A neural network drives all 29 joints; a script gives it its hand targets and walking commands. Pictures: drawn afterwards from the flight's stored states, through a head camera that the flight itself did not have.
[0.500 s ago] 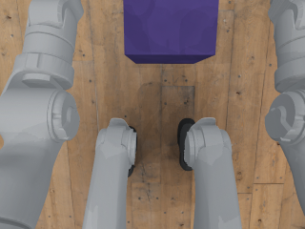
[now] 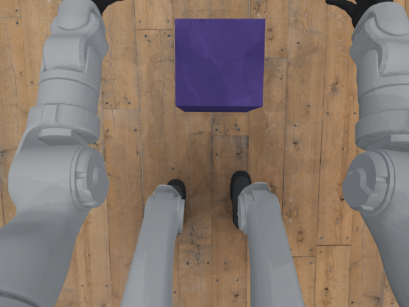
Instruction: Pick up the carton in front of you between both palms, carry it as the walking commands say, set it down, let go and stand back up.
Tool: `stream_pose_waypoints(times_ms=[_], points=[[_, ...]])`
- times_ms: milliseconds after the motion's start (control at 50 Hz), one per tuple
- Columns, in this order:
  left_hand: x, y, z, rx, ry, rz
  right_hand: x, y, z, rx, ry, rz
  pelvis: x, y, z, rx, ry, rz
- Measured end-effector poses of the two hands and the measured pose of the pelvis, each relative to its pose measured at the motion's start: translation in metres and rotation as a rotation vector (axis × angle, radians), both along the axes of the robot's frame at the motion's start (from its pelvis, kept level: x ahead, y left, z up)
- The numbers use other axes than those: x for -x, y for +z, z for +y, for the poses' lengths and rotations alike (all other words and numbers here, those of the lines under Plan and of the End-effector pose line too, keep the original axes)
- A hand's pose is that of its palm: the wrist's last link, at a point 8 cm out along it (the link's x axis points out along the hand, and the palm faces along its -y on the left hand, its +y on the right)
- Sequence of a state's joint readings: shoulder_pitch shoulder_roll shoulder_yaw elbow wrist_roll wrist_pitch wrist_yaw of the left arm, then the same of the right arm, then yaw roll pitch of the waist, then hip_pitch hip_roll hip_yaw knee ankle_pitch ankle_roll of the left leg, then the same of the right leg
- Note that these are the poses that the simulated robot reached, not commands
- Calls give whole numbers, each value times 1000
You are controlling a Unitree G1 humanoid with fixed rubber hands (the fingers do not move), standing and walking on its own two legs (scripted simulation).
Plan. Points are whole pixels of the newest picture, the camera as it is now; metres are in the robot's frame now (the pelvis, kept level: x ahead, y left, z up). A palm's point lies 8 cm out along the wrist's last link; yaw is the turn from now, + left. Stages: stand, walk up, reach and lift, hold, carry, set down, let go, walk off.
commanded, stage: set down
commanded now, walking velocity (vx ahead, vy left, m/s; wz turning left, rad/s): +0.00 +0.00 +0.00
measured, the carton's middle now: (217, 74) +0.54 -0.03 -0.46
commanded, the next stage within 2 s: let go in 0.10 s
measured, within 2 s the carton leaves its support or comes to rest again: neither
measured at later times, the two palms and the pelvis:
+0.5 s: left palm (29, 57) +0.47 +0.19 +0.01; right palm out of the picture +0.45 -0.24 +0.00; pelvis +0.04 +0.00 +0.12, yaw -1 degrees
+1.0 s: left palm out of the picture +0.29 +0.23 +0.11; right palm out of the picture +0.27 -0.23 +0.11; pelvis +0.09 +0.00 +0.19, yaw -2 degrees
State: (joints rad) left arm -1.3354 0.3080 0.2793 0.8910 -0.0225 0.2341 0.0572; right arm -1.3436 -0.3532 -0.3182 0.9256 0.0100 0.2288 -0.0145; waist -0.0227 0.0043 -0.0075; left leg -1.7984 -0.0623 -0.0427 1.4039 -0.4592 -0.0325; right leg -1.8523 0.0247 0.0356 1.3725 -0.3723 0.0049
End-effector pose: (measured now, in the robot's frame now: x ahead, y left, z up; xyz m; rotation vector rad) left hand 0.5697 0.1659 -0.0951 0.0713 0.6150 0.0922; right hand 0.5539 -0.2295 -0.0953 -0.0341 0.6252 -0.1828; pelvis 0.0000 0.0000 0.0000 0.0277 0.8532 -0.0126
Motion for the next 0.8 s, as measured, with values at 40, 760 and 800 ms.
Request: stream_pose_waypoints(times_ms=[40,760,800], points=[[1,12,0,0,-2,-2,1,12,0,0,0,-2,-1,11,0,1,0,-3],[193,159,42,-96,-77,140,198,158,-12,80,101,146,-67,159,-1,23,-13,-392],[210,166,46,-96,-78,147,214,166,-12,79,100,151,-70,164,0,26,-13,-438]])
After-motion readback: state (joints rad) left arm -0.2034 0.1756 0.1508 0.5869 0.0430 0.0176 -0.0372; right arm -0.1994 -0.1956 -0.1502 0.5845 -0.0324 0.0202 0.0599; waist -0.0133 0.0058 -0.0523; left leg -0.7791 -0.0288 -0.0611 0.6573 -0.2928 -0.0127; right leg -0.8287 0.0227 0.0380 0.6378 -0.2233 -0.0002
